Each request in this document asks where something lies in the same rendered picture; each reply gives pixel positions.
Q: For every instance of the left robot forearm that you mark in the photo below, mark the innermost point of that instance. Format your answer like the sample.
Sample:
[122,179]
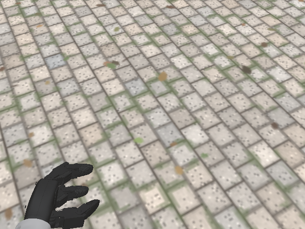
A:
[33,224]

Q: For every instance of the robot left hand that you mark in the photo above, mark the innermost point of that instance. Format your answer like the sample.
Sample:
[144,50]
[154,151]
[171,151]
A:
[50,193]

